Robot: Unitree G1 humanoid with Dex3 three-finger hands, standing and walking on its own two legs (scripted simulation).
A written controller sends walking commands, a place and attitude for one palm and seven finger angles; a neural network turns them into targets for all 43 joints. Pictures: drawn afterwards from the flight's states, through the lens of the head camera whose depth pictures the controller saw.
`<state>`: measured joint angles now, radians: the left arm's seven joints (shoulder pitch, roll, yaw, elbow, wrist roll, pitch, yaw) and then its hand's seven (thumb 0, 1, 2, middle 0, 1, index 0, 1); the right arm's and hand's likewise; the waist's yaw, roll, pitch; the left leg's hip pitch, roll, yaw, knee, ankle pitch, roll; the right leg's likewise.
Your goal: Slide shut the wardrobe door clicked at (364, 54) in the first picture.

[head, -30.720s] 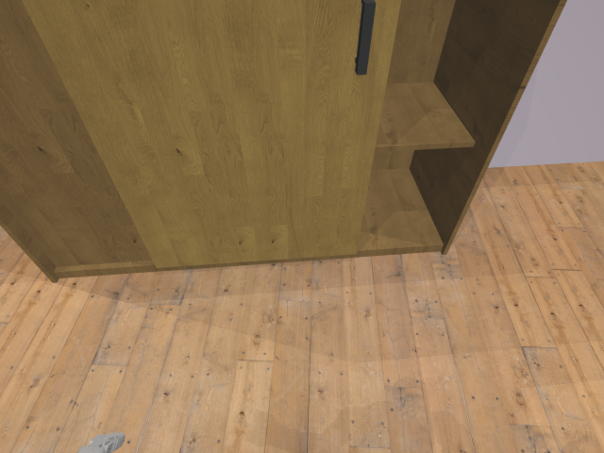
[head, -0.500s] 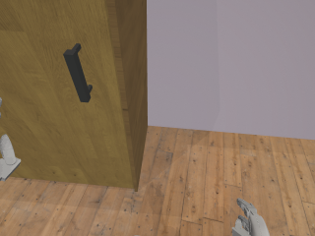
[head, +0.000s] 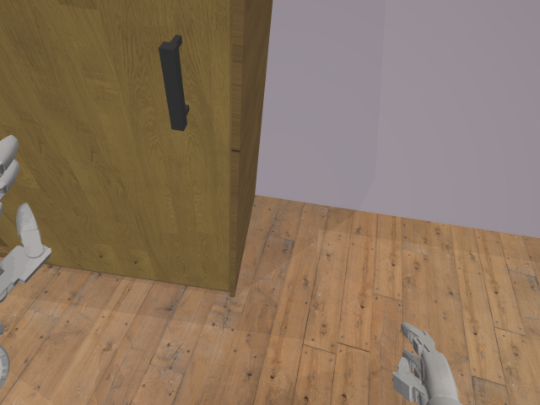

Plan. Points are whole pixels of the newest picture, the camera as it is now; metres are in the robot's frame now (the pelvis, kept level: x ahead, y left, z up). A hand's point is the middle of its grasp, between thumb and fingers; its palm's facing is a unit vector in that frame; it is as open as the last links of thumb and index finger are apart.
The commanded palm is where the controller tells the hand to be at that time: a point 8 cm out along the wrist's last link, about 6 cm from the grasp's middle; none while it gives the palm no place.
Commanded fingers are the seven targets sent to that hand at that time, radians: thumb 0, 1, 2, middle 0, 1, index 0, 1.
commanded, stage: stop stepping back and stand still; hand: left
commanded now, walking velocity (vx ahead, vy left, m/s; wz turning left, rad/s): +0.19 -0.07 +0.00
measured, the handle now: (178, 84) +0.58 +0.24 +0.15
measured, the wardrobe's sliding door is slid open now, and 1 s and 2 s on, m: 0.00 0.00 0.00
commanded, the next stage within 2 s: let the arm hang, fingers relaxed in 1.36 s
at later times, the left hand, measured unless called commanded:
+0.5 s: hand out of the picture +0.13 +0.29 +0.16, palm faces +0.48 -0.83 -0.28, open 7.4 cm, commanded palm +0.05 +0.32 +0.18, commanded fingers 0.00 0.90 0.90 -0.20 -0.30 -0.20 -0.30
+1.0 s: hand out of the picture +0.13 +0.29 +0.17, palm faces +0.46 -0.81 -0.37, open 7.4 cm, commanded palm +0.07 +0.33 +0.18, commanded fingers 0.00 0.90 0.90 -0.20 -0.30 -0.20 -0.30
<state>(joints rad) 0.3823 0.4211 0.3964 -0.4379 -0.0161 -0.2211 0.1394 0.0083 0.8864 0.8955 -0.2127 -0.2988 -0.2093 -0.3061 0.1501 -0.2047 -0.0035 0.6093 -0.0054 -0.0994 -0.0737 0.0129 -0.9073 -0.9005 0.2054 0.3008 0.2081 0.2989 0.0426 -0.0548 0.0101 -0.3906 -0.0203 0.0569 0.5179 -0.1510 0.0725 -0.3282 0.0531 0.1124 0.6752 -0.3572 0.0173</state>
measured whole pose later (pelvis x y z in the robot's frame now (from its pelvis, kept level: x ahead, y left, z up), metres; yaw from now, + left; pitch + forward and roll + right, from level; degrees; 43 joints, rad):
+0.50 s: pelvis -0.10 +0.02 -0.01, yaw -3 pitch -2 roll +0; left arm 0.39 0.36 0.39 -0.37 -0.02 -0.16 0.19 0.01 0.89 0.90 -0.21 -0.30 -0.20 -0.31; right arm 0.30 -0.22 -0.01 0.70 -0.02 -0.11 -0.10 0.01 -0.91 -0.90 0.20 0.30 0.21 0.30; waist -0.02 -0.06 -0.07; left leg -0.32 0.05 0.06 0.65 -0.30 0.00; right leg -0.33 -0.01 -0.02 0.82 -0.47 -0.01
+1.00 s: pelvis -0.08 +0.04 +0.00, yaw -2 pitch -2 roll +0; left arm 0.45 0.36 0.39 -0.45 -0.01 -0.20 0.17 0.01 0.89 0.90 -0.21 -0.30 -0.21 -0.31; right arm 0.22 -0.21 0.00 0.64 -0.02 -0.15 -0.07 0.01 -0.91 -0.90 0.20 0.30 0.21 0.30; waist 0.01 -0.04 0.01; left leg -0.31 0.05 0.07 0.60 -0.25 0.00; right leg -0.24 -0.02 -0.08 0.60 -0.32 0.00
